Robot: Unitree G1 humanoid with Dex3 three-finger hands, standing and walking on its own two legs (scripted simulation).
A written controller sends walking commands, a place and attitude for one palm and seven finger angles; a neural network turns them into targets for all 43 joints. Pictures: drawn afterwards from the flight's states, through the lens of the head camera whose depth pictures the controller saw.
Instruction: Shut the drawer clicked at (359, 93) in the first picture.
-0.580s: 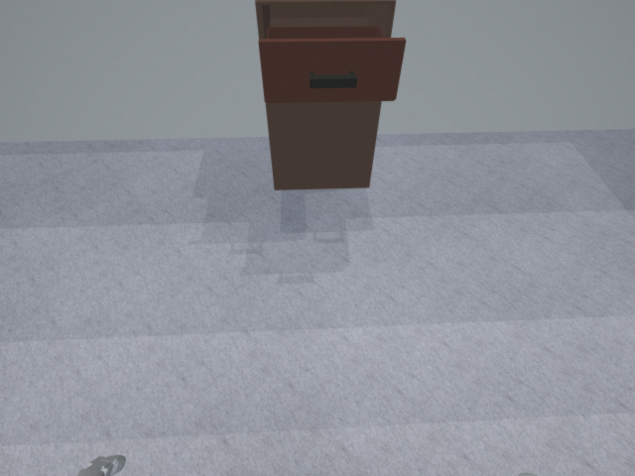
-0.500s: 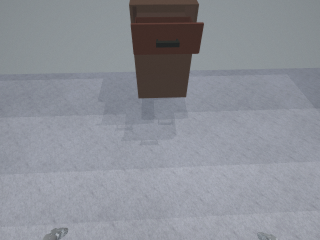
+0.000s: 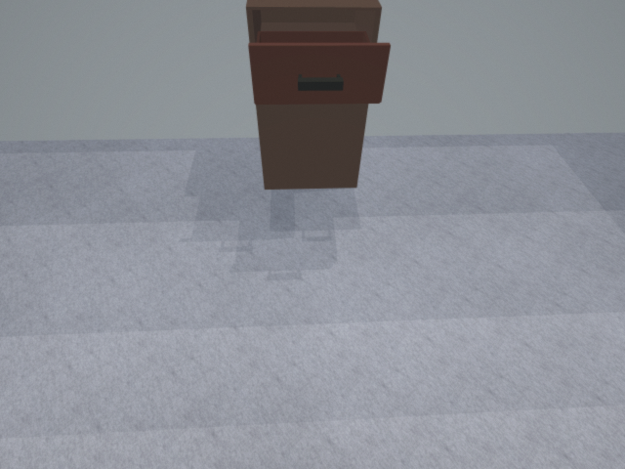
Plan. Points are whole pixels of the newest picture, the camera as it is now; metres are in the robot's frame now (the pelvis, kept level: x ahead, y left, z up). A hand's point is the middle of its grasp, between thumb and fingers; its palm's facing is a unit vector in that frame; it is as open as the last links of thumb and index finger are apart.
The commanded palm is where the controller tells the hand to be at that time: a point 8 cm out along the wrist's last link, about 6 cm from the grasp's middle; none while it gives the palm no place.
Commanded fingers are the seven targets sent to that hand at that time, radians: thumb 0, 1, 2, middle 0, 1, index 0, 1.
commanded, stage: stand and wait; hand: left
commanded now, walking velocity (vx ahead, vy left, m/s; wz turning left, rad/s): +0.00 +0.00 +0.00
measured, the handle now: (319, 80) +1.15 +0.05 -0.06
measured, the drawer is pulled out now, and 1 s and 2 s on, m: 0.29 0.29 0.29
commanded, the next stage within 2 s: look at it before walking up in 0.24 s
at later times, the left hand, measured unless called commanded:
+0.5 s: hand out of the picture +0.06 +0.25 -0.15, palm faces -0.02 -0.94 -0.33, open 7.4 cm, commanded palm none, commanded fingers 0.00 0.90 0.90 -0.20 -0.30 -0.20 -0.30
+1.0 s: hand out of the picture +0.06 +0.25 -0.16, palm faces -0.03 -0.95 -0.32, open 7.4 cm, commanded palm none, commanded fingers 0.00 0.90 0.90 -0.20 -0.30 -0.20 -0.30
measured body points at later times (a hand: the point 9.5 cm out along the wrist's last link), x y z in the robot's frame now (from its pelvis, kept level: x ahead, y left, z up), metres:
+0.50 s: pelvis -0.01 +0.00 +0.00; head -0.02 +0.00 +0.45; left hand +0.07 +0.30 -0.13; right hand +0.06 -0.29 -0.13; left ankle -0.01 +0.14 -0.74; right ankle -0.01 -0.11 -0.74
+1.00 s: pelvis -0.01 +0.00 +0.00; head +0.00 +0.01 +0.45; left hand +0.06 +0.30 -0.13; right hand +0.07 -0.29 -0.13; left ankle -0.01 +0.14 -0.74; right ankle -0.01 -0.11 -0.74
